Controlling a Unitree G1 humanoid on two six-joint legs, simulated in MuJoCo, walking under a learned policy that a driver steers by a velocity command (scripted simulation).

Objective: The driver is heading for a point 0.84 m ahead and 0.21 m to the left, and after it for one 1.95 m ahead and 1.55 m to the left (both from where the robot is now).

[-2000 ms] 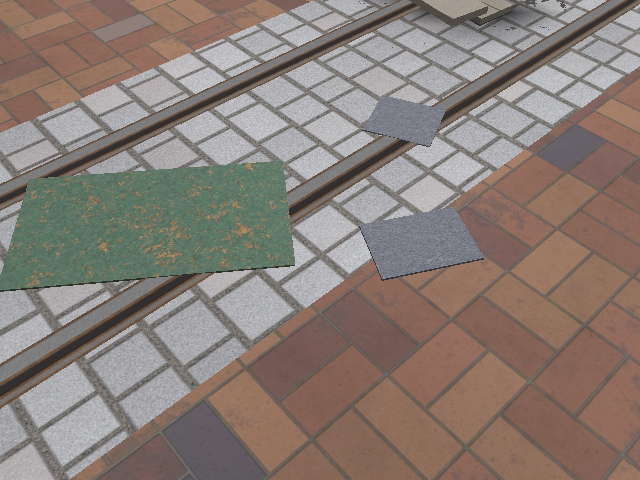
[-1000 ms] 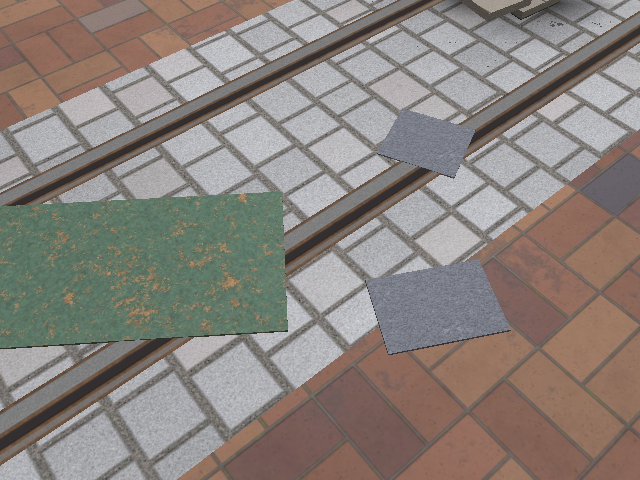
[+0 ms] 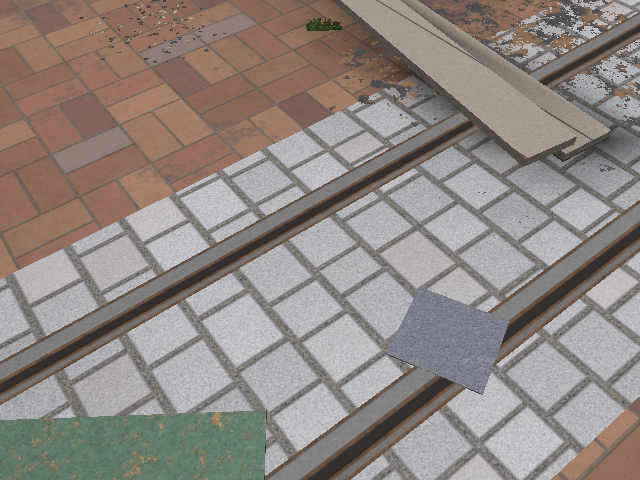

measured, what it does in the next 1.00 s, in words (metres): walks ahead, turning left: left foot, then right foot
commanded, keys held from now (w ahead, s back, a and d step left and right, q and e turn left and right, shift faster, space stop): w+q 0.50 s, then w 0.50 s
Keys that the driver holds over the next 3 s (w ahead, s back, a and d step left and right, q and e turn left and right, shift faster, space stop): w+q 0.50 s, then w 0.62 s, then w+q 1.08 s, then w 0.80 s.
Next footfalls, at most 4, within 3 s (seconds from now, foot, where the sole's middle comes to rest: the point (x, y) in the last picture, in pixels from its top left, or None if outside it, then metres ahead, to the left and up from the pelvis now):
0.18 left None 0.26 0.10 -0.78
0.74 right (335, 421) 0.62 0.04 -0.78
1.30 left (216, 345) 0.80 0.32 -0.78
1.86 right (216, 232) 1.16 0.37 -0.78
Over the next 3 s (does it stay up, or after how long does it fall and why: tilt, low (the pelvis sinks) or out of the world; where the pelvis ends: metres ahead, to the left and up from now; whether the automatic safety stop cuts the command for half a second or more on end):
stays up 1.31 0.83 -0.02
